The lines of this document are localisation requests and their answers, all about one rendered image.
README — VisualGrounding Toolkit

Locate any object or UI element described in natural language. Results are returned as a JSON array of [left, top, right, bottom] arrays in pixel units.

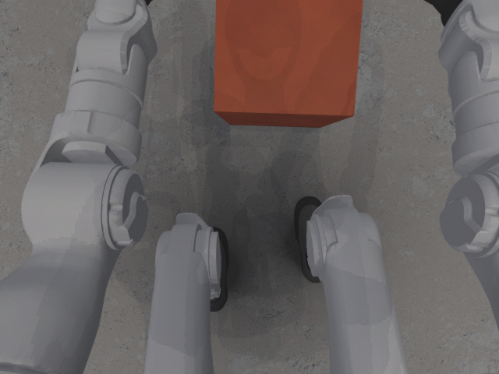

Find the robot right upper arm
[[440, 171, 499, 330]]

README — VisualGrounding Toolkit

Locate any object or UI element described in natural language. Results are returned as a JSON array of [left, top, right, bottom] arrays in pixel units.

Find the robot left thigh
[[144, 224, 221, 374]]

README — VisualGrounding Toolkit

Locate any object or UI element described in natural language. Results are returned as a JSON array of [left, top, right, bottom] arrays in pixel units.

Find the robot left upper arm
[[0, 162, 149, 374]]

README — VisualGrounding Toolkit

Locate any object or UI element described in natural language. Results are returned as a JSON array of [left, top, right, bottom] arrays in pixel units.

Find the left robot forearm
[[21, 0, 157, 237]]

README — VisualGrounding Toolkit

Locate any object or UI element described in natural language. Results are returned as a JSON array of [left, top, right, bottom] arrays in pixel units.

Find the carton
[[214, 0, 363, 128]]

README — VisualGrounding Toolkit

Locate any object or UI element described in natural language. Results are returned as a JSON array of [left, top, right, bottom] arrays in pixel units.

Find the left robot shin
[[155, 213, 221, 298]]

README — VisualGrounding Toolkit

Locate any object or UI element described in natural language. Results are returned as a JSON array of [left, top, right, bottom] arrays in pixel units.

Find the right robot forearm
[[438, 0, 499, 177]]

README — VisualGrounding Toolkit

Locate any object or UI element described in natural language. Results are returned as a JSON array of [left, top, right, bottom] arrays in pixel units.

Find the robot right hand
[[424, 0, 463, 26]]

